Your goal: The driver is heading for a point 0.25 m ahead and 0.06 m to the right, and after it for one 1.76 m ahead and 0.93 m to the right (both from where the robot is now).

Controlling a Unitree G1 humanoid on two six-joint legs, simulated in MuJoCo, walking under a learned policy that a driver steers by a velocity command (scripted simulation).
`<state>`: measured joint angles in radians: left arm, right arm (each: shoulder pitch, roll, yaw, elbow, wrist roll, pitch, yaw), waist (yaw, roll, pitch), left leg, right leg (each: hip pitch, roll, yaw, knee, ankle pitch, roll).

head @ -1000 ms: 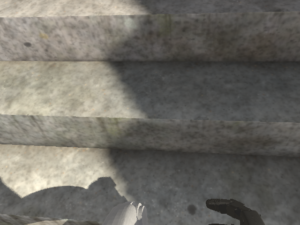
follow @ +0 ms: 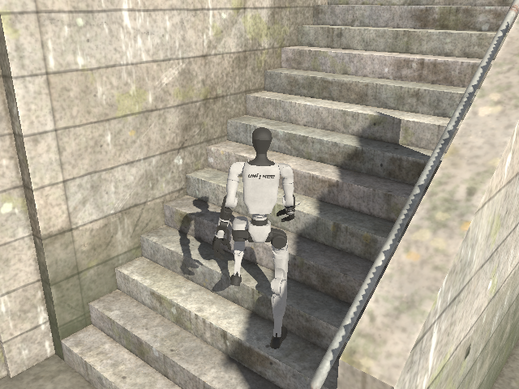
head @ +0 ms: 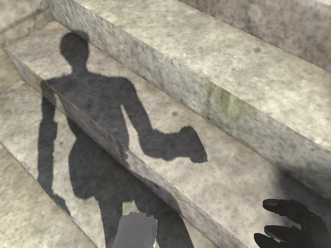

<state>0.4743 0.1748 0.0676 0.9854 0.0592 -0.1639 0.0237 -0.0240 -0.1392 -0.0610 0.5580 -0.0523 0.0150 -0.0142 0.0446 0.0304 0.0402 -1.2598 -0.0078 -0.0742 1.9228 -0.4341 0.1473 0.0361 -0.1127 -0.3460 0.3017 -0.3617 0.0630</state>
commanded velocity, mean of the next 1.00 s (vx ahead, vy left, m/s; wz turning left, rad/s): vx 0.16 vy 0.00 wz -0.34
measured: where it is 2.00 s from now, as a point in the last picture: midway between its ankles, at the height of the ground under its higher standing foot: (291, 143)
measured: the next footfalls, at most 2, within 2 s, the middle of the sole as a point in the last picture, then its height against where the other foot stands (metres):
left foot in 0.14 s outside the picture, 0.19 m higher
right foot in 0.96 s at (284, 224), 0.19 m higher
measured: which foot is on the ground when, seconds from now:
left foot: up 0.00-0.12, down 0.14-0.98, up 1.00-1.00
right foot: down 0.00-0.18, up 0.20-0.94, down 0.96-1.00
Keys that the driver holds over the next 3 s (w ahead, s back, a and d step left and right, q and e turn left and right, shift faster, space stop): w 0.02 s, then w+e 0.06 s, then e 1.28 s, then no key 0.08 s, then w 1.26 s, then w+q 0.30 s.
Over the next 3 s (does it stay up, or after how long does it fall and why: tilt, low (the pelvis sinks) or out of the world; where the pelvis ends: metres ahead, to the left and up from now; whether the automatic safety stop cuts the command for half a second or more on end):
stays up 0.93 -0.61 0.81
